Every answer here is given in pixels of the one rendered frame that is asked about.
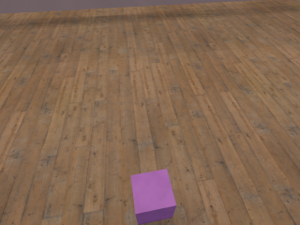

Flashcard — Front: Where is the carton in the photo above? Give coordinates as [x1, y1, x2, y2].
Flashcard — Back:
[130, 169, 176, 225]

